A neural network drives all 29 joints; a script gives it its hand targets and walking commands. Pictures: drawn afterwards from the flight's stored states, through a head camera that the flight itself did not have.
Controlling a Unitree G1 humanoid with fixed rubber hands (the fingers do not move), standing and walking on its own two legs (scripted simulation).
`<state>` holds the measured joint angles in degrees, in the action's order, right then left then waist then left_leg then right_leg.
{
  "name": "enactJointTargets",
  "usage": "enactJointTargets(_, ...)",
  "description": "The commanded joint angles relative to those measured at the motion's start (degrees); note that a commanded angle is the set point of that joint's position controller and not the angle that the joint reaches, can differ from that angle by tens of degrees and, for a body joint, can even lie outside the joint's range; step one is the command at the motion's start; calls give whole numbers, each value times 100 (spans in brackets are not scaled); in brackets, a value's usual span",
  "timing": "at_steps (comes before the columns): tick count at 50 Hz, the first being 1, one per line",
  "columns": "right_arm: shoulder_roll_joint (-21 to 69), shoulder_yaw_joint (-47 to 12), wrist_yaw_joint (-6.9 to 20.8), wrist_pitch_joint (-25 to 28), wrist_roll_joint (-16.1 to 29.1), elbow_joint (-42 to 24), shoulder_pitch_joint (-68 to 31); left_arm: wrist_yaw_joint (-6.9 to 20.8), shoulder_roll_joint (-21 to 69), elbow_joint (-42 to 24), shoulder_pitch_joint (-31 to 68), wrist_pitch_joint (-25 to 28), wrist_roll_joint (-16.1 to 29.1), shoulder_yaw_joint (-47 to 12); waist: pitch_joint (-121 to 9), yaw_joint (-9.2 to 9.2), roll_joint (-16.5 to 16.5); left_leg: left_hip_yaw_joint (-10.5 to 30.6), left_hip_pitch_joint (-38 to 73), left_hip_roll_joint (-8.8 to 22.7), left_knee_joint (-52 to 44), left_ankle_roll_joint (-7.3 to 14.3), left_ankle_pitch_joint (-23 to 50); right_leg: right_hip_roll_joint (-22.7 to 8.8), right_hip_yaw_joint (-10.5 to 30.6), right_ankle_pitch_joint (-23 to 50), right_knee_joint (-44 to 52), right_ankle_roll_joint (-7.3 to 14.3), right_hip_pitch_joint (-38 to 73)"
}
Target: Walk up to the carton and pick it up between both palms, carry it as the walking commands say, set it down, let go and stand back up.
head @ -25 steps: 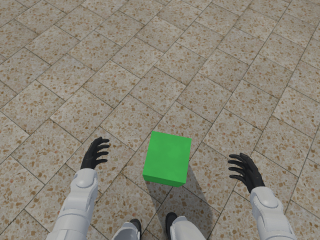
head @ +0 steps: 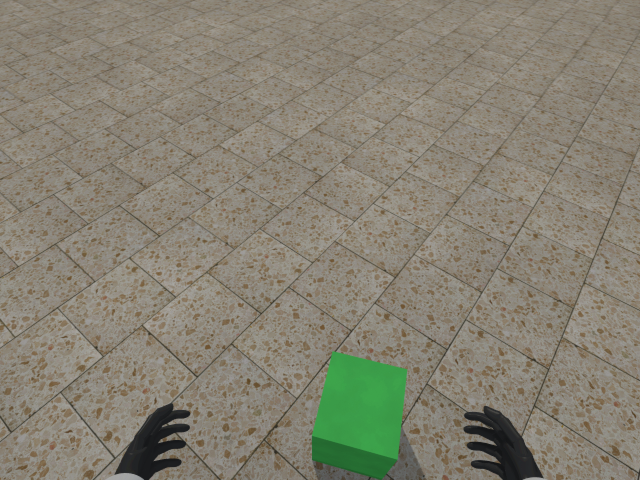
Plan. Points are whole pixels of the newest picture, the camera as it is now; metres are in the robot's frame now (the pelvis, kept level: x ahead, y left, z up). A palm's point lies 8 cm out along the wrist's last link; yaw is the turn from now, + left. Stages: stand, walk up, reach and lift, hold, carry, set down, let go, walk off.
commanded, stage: let go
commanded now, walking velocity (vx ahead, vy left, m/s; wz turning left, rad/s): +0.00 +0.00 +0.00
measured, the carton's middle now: (357, 416) +0.39 -0.09 -0.64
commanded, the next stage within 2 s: stand in 0.32 s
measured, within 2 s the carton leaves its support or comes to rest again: neither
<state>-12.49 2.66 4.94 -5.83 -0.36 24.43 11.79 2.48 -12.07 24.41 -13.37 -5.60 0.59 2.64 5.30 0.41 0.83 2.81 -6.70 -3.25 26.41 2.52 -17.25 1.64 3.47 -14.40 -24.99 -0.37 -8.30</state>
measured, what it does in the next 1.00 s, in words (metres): stands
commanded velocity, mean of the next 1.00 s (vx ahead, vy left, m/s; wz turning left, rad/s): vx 0.00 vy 0.00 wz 0.00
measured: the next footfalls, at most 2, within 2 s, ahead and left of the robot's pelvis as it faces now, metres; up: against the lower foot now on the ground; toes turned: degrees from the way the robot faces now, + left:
none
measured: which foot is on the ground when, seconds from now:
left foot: down 0.00-1.00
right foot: down 0.00-1.00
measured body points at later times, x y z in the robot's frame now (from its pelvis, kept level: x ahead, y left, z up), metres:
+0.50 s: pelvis +0.00 -0.02 -0.01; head +0.00 -0.04 +0.44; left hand +0.14 +0.26 -0.09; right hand +0.15 -0.30 -0.10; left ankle -0.03 +0.09 -0.74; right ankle -0.01 -0.13 -0.74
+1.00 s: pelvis +0.02 -0.03 +0.00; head +0.02 -0.04 +0.45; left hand +0.13 +0.27 -0.10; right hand +0.16 -0.32 -0.10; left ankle -0.03 +0.09 -0.74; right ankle -0.01 -0.13 -0.74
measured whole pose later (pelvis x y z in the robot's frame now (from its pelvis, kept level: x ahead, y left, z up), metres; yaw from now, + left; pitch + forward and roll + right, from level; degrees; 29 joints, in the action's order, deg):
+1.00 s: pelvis +0.02 -0.03 +0.00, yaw +2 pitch -1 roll +0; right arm -20.7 0.8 -1.9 0.4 -1.7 46.3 9.4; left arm -1.2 -19.1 50.2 -8.6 0.0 -1.6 1.8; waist 0.2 -0.5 1.7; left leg 5.1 -6.9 -1.6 25.4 0.2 -17.7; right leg 3.1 1.2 -15.7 -25.1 2.1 -8.6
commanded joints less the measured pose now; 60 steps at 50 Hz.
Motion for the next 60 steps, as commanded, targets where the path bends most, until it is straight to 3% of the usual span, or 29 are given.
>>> enactJointTargets(1,-650,234,-24,-20,-41,-481,-57,13,-368,-585,142,-15,16,51,-342,87,149,113,-45,366,-476,-404,1884,198,-376,1075,44,50,294)
enactJointTargets(4,-677,266,-82,-147,-37,-569,-100,2,-440,-572,193,3,-2,90,-361,99,66,92,13,354,-402,-380,1975,183,-353,1076,23,13,324)
enactJointTargets(8,-783,223,-214,-468,-42,-600,-139,-95,-480,-490,236,93,107,61,-469,-14,94,-6,131,398,-275,-345,2038,204,-370,918,-70,4,200)
enactJointTargets(16,-537,35,-372,-765,-150,-741,-145,-102,-573,-240,253,6,110,4,-297,-135,-12,-124,103,331,-93,-264,1506,216,-300,773,-151,-38,-32)
enactJointTargets(17,-1240,228,-568,-264,-182,-122,-492,-304,-1238,464,135,169,-321,214,-378,-175,451,170,-939,425,-113,-348,155,-285,66,383,-29,-52,-398)
enactJointTargets(19,-1125,203,-611,156,-250,117,-347,-380,-1392,625,225,339,-416,236,-240,-107,20,293,-764,417,-65,-276,-471,-423,387,-674,276,65,-862)
enactJointTargets(21,-1061,203,-584,364,-242,347,-230,-380,-1348,754,407,453,-403,237,-328,-42,-181,373,-593,434,13,-240,-509,-454,525,-1138,414,124,-1107)
enactJointTargets(28,-1316,177,-596,606,-210,895,-218,-339,-1398,1287,455,624,-301,217,-836,-68,-115,510,-370,587,0,-221,1009,-493,418,989,65,132,-383)
enactJointTargets(36,-1527,97,-657,650,-168,1408,-201,-387,-1598,1773,463,627,-259,188,-910,-59,-114,540,-147,657,-24,-215,1802,-587,422,1877,82,147,-37)
enactJointTargets(46,-1633,23,-705,687,-139,1805,-317,-397,-1654,2201,587,623,-219,147,-893,-75,-47,566,-57,717,-188,-210,2161,-616,388,2148,170,157,251)
enactJointTargets(60,-1753,-57,-709,735,-122,2270,-432,-358,-1721,2659,749,632,-195,88,-675,-97,-30,676,-108,780,-588,-186,1667,-639,446,1523,478,185,309)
